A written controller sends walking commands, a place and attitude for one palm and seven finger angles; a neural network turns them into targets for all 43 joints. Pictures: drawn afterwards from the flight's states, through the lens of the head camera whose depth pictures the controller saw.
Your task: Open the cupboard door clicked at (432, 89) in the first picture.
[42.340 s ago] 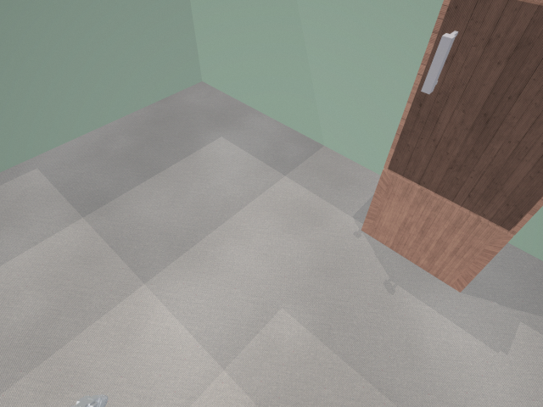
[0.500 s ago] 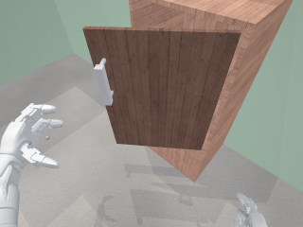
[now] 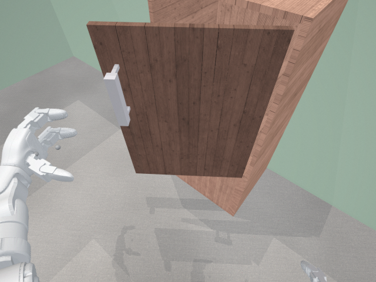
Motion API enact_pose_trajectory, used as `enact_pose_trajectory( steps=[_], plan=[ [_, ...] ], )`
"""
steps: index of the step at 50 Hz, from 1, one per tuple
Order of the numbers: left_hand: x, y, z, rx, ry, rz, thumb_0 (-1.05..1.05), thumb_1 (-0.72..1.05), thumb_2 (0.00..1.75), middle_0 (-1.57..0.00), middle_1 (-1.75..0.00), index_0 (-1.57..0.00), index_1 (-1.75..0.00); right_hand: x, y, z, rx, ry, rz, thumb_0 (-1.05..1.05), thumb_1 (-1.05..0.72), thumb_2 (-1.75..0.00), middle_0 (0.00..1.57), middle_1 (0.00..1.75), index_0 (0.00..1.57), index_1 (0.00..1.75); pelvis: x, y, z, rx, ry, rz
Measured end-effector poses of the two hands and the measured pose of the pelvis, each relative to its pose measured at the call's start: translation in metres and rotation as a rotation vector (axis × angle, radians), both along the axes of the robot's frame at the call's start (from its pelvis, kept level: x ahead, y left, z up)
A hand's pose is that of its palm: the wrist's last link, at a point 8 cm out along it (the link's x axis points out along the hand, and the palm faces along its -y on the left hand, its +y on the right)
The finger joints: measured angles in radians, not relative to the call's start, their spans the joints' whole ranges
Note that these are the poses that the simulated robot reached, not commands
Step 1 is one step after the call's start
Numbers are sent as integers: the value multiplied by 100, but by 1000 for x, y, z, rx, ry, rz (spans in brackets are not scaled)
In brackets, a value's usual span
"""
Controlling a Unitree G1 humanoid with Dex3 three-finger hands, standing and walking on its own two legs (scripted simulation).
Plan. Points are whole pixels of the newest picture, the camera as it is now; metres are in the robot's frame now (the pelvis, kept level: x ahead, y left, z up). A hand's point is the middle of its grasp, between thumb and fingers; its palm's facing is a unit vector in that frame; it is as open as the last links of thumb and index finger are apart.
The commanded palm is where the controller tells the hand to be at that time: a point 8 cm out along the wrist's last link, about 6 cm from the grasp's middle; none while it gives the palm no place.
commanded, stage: move the hooked fingers beside the handle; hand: left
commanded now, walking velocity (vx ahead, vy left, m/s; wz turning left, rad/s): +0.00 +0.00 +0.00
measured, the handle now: (120, 96) +0.53 +0.19 +0.10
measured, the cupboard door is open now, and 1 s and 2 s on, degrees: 36 36 36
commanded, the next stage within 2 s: slide the fingers in behind the handle in 1.80 s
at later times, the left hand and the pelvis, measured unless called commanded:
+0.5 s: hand (73, 123) +0.42 +0.27 +0.11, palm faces -0.01 -1.00 +0.00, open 14.0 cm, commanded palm +0.40 +0.32 +0.11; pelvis +0.00 +0.02 +0.00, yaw +0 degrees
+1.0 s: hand (85, 105) +0.48 +0.26 +0.11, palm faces -0.01 -1.00 +0.01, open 14.0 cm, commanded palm +0.47 +0.31 +0.10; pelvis +0.00 +0.02 -0.01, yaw -1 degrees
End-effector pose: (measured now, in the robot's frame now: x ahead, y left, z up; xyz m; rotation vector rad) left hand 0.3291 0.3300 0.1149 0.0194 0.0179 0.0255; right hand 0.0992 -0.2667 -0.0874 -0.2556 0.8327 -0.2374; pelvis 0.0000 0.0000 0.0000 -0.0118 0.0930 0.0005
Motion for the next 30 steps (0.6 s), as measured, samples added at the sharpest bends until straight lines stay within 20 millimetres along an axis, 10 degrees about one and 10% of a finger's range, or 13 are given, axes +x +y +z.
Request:
enact_pose_trajectory(
  steps=[30],
  plan=[
    [85,-8,-4,-24,-7,-37,-2,-50,30,-30,-120,-30,-120,-42,21,-12,-11,226,-52,1,-90,-90,21,30,20,30,4,24,-5,-19,76,-5]
  ],
)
